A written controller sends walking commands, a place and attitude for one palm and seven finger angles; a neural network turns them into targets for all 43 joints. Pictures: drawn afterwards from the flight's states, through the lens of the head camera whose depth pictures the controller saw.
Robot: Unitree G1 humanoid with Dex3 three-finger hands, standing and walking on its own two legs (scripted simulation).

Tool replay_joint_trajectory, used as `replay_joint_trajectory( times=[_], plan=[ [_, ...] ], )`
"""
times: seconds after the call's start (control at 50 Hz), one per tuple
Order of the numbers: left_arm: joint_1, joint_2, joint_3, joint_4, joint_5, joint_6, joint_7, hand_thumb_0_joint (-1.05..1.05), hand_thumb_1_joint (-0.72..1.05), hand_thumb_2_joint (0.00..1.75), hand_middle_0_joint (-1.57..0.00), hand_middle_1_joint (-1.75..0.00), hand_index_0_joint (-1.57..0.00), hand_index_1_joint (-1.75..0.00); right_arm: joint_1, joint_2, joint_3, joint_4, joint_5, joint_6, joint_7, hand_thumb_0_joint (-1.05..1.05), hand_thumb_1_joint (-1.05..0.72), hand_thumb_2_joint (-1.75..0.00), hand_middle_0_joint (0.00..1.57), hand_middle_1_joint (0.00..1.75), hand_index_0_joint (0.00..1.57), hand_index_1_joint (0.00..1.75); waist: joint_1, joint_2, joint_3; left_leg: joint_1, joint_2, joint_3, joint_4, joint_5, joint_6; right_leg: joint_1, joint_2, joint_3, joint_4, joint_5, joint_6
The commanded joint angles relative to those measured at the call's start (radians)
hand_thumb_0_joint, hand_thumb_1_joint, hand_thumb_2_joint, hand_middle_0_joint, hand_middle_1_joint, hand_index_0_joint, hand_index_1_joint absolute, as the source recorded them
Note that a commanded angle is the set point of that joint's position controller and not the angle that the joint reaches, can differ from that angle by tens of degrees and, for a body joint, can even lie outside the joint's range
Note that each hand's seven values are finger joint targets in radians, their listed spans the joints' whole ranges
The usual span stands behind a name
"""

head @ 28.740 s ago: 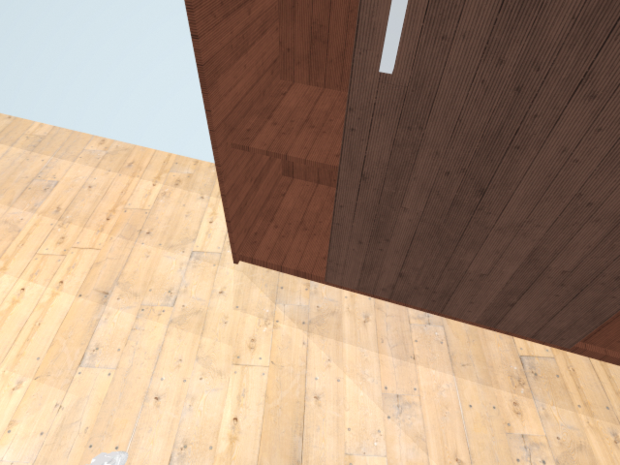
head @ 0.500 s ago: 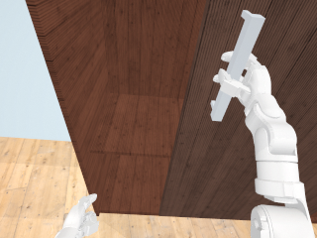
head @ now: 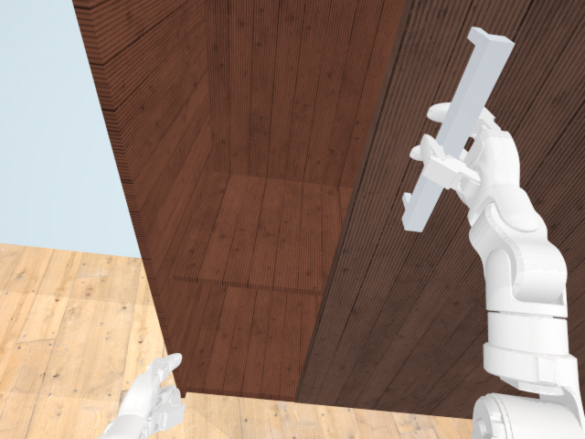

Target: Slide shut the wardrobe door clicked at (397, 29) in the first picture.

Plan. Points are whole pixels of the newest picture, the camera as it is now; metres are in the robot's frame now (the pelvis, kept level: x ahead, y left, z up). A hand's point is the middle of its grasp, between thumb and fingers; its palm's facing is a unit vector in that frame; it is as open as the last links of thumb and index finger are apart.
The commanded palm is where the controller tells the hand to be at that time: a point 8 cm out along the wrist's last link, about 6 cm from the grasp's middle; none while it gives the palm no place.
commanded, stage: grip the handle and tug to test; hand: right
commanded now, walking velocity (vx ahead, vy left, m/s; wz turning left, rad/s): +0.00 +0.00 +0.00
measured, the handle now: (441, 140) +0.42 -0.14 +0.27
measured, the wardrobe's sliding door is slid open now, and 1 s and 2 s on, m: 0.36 0.32 0.23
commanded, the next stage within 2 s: tug the door sideways, standing still in 0.14 s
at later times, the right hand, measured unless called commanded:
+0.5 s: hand (432, 161) +0.37 -0.12 +0.27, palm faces +0.05 +1.00 -0.04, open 6.2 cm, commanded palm +0.34 -0.14 +0.26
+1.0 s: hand (402, 160) +0.37 -0.08 +0.26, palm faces +0.03 +1.00 -0.08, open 6.4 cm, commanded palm +0.36 -0.12 +0.26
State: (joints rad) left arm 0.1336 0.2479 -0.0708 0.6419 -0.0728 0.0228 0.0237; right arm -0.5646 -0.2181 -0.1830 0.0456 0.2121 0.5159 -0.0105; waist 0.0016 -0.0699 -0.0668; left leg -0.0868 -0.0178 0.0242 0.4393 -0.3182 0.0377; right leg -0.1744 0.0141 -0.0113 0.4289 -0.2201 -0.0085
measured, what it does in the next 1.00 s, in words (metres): stands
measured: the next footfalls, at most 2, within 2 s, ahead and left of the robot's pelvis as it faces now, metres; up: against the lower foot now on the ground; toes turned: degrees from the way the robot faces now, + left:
left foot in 1.70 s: +0.11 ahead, +0.26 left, +0.00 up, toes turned -3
right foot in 1.86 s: +0.03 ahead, +0.03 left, +0.00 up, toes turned -7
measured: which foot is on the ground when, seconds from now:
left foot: down 0.00-1.00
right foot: down 0.00-1.00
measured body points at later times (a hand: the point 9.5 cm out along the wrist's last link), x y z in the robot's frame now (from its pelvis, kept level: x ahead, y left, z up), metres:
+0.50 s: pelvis +0.02 +0.00 +0.00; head +0.00 +0.03 +0.44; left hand +0.26 +0.21 -0.08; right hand +0.36 -0.17 +0.27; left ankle -0.05 +0.09 -0.74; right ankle +0.01 -0.12 -0.74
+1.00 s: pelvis -0.01 -0.02 +0.00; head -0.03 +0.01 +0.44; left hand +0.19 +0.17 -0.11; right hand +0.36 -0.13 +0.27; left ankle -0.05 +0.09 -0.74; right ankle +0.01 -0.12 -0.74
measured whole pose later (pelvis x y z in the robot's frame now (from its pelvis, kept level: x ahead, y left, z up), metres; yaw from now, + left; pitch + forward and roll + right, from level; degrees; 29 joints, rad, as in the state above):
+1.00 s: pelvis -0.01 -0.02 +0.00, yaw -4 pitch -3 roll +0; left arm 0.12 0.21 -0.05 0.69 -0.05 0.04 -0.05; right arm -0.75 -0.06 0.05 0.17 0.14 0.44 -0.17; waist -0.05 -0.06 -0.01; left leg -0.11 0.02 0.07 0.50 -0.34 0.02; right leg -0.23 0.06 0.05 0.50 -0.23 -0.03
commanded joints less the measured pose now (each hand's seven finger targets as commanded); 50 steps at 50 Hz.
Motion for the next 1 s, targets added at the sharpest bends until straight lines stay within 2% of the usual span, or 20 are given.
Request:
replay_joint_trajectory(
  times=[0.0, 0.1, 0.14, 0.16, 0.2, 0.24, 0.32, 0.44, 0.48, 0.52, 0.56, 0.62, 0.7, 0.76, 0.84, 0.86, 0.92, 0.94, 0.96, 0.98],
  plan=[
    [-0.226, 0.095, 0.039, -0.203, -0.001, -0.050, 0.002, 0.00, 0.90, 0.90, -0.20, -0.30, -0.20, -0.30, -0.273, -0.138, -0.029, -0.340, 0.026, -0.054, 0.045, 0.00, -0.90, -0.90, 0.45, 1.40, 0.45, 1.40, -0.049, 0.112, -0.275, 0.021, 0.012, 0.006, -0.016, 0.557, -0.015, 0.166, 0.010, 0.026, 0.022, 0.350, -0.048],
    [-0.234, 0.101, 0.043, -0.223, 0.000, -0.042, -0.009, 0.00, 0.90, 0.90, -0.20, -0.30, -0.20, -0.30, -0.154, -0.160, -0.061, -0.438, 0.032, -0.020, 0.054, 0.00, -0.90, -0.90, 0.45, 1.40, 0.45, 1.40, -0.065, 0.123, -0.308, 0.055, 0.016, 0.007, 0.017, 0.687, -0.020, 0.163, 0.010, 0.020, 0.045, 0.439, -0.048],
    [-0.236, 0.104, 0.044, -0.215, -0.001, -0.032, -0.011, 0.00, 0.90, 0.90, -0.20, -0.30, -0.20, -0.30, -0.145, -0.153, -0.050, -0.440, 0.035, -0.005, 0.056, 0.00, -0.90, -0.90, 0.45, 1.40, 0.45, 1.40, -0.059, 0.122, -0.287, 0.051, 0.017, 0.009, 0.023, 0.699, -0.018, 0.145, 0.010, 0.020, 0.056, 0.448, -0.046],
    [-0.235, 0.106, 0.045, -0.222, -0.002, -0.033, -0.013, 0.00, 0.90, 0.90, -0.20, -0.30, -0.20, -0.30, -0.144, -0.167, -0.069, -0.465, 0.037, 0.001, 0.053, 0.00, -0.90, -0.90, 0.45, 1.40, 0.45, 1.40, -0.061, 0.120, -0.301, 0.053, 0.017, 0.009, 0.027, 0.717, -0.021, 0.153, 0.009, 0.019, 0.057, 0.454, -0.047],
    [-0.241, 0.104, 0.046, -0.226, -0.004, -0.030, -0.016, 0.00, 0.90, 0.90, -0.20, -0.30, -0.20, -0.30, -0.132, -0.137, -0.036, -0.484, 0.035, 0.021, 0.056, 0.00, -0.90, -0.90, 0.45, 1.40, 0.45, 1.40, -0.055, 0.105, -0.301, 0.038, 0.016, 0.012, 0.038, 0.735, -0.023, 0.166, 0.010, 0.017, 0.067, 0.479, -0.047],
    [-0.238, 0.109, 0.045, -0.206, -0.003, -0.022, -0.012, 0.00, 0.90, 0.90, -0.20, -0.30, -0.20, -0.30, -0.185, -0.156, -0.044, -0.454, 0.036, 0.036, 0.049, 0.00, -0.90, -0.90, 0.45, 1.40, 0.45, 1.40, -0.045, 0.130, -0.284, 0.040, 0.018, 0.010, 0.035, 0.751, -0.024, 0.150, 0.012, 0.017, 0.075, 0.472, -0.046],
    [-0.232, 0.104, 0.048, -0.183, -0.003, -0.033, -0.006, 0.00, 0.90, 0.90, -0.20, -0.30, -0.20, -0.30, -0.373, -0.058, 0.059, -0.414, 0.026, 0.061, 0.029, 0.00, -0.90, -0.90, 0.45, 1.40, 0.45, 1.40, -0.006, 0.098, -0.278, -0.017, 0.010, 0.014, 0.028, 0.721, -0.024, 0.207, 0.015, 0.024, 0.087, 0.485, -0.049],
    [-0.231, 0.091, 0.051, -0.168, 0.004, -0.026, -0.020, 0.00, 0.90, 0.90, -0.20, -0.30, -0.20, -0.30, -0.453, 0.049, 0.195, -0.407, 0.001, 0.030, 0.008, 0.00, -0.90, -0.90, 0.45, 1.40, 0.45, 1.40, 0.012, 0.079, -0.288, -0.028, 0.013, 0.018, 0.039, 0.694, -0.011, 0.232, 0.019, 0.045, 0.098, 0.495, -0.048],
    [-0.241, 0.087, 0.051, -0.171, 0.005, -0.024, -0.024, 0.00, 0.90, 0.90, -0.20, -0.30, -0.20, -0.30, -0.480, 0.069, 0.220, -0.394, -0.006, 0.016, 0.010, 0.00, -0.90, -0.90, 0.45, 1.40, 0.45, 1.40, 0.015, 0.061, -0.289, -0.044, 0.011, 0.019, 0.037, 0.652, -0.005, 0.246, 0.018, 0.054, 0.093, 0.473, -0.046],
    [-0.241, 0.081, 0.048, -0.171, 0.008, -0.021, -0.029, 0.00, 0.90, 0.90, -0.20, -0.30, -0.20, -0.30, -0.510, 0.097, 0.248, -0.377, -0.007, 0.001, 0.011, 0.00, -0.90, -0.90, 0.45, 1.40, 0.45, 1.40, 0.019, 0.075, -0.289, -0.054, 0.008, 0.024, 0.038, 0.621, -0.002, 0.253, 0.017, 0.066, 0.088, 0.462, -0.044],
    [-0.243, 0.077, 0.049, -0.171, 0.008, -0.017, -0.033, 0.00, 0.90, 0.90, -0.20, -0.30, -0.20, -0.30, -0.556, 0.114, 0.276, -0.380, -0.013, -0.020, 0.010, 0.00, -0.90, -0.90, 0.45, 1.40, 0.45, 1.40, 0.023, 0.047, -0.295, -0.061, 0.010, 0.021, 0.036, 0.609, 0.001, 0.266, 0.016, 0.066, 0.091, 0.457, -0.044],
    [-0.238, 0.072, 0.048, -0.168, 0.012, -0.014, -0.039, 0.00, 0.90, 0.90, -0.20, -0.30, -0.20, -0.30, -0.580, 0.159, 0.310, -0.325, -0.013, -0.034, 0.008, 0.00, -0.90, -0.90, 0.45, 1.40, 0.45, 1.40, 0.028, 0.076, -0.285, -0.079, 0.006, 0.028, 0.039, 0.570, 0.004, 0.272, 0.011, 0.082, 0.085, 0.442, -0.041],
    [-0.231, 0.062, 0.050, -0.162, 0.015, -0.018, -0.051, 0.00, 0.90, 0.90, -0.20, -0.30, -0.20, -0.30, -0.656, 0.215, 0.359, -0.302, -0.022, -0.070, -0.010, 0.00, -0.90, -0.90, 0.45, 1.40, 0.45, 1.40, 0.037, 0.048, -0.300, -0.106, 0.003, 0.033, 0.036, 0.506, 0.007, 0.298, 0.007, 0.097, 0.081, 0.413, -0.035],
    [-0.224, 0.055, 0.053, -0.153, 0.016, -0.020, -0.059, 0.00, 0.90, 0.90, -0.20, -0.30, -0.20, -0.30, -0.700, 0.265, 0.405, -0.268, -0.031, -0.097, -0.028, 0.00, -0.90, -0.90, 0.45, 1.40, 0.45, 1.40, 0.047, 0.061, -0.282, -0.131, 0.001, 0.038, 0.027, 0.432, 0.009, 0.292, 0.000, 0.109, 0.068, 0.356, -0.031],
    [-0.202, 0.058, 0.060, -0.130, 0.019, -0.025, -0.063, 0.00, 0.90, 0.90, -0.20, -0.30, -0.20, -0.30, -0.733, 0.276, 0.418, -0.199, -0.041, -0.120, -0.056, 0.00, -0.90, -0.90, 0.45, 1.40, 0.45, 1.40, 0.049, 0.067, -0.285, -0.137, -0.001, 0.040, 0.022, 0.384, 0.012, 0.296, -0.004, 0.116, 0.059, 0.330, -0.024],
    [-0.203, 0.055, 0.059, -0.135, 0.018, -0.029, -0.067, 0.00, 0.90, 0.90, -0.20, -0.30, -0.20, -0.30, -0.771, 0.284, 0.419, -0.212, -0.041, -0.129, -0.062, 0.00, -0.90, -0.90, 0.45, 1.40, 0.45, 1.40, 0.049, 0.038, -0.296, -0.144, -0.003, 0.040, 0.018, 0.370, 0.012, 0.300, -0.002, 0.117, 0.054, 0.316, -0.022],
    [-0.188, 0.054, 0.062, -0.120, 0.019, -0.040, -0.070, 0.00, 0.90, 0.90, -0.20, -0.30, -0.20, -0.30, -0.803, 0.309, 0.430, -0.157, -0.045, -0.143, -0.080, 0.00, -0.90, -0.90, 0.45, 1.40, 0.45, 1.40, 0.054, 0.062, -0.291, -0.158, -0.008, 0.044, 0.013, 0.347, 0.012, 0.306, -0.006, 0.121, 0.046, 0.300, -0.018],
    [-0.168, 0.064, 0.066, -0.087, 0.020, -0.035, -0.062, 0.00, 0.90, 0.90, -0.20, -0.30, -0.20, -0.30, -0.875, 0.251, 0.385, -0.096, -0.048, -0.148, -0.095, 0.00, -0.90, -0.90, 0.45, 1.40, 0.45, 1.40, 0.061, 0.079, -0.269, -0.156, -0.006, 0.041, -0.002, 0.317, 0.011, 0.280, -0.005, 0.120, 0.037, 0.266, -0.017],
    [-0.122, 0.109, 0.076, -0.130, 0.031, -0.027, -0.032, 0.00, 0.90, 0.90, -0.20, -0.30, -0.20, -0.30, -0.887, -0.260, 0.037, -0.204, -0.093, -0.351, -0.119, 0.00, -0.90, -0.90, 0.45, 1.40, 0.45, 1.40, -0.001, 0.035, -0.161, -0.169, 0.034, -0.022, -0.017, 0.157, -0.027, 0.100, -0.093, 0.147, 0.013, 0.132, -0.073],
    [-0.132, 0.072, 0.071, -0.107, 0.047, -0.023, -0.020, 0.00, 0.90, 0.90, -0.20, -0.30, -0.20, -0.30, -0.773, -0.092, 0.158, -0.098, -0.112, -0.425, -0.104, 0.00, -0.90, -0.90, 0.45, 1.40, 0.45, 1.40, 0.000, 0.079, -0.141, -0.159, 0.035, -0.021, -0.027, 0.114, -0.029, 0.081, -0.083, 0.153, 0.003, 0.012, -0.073]
  ],
)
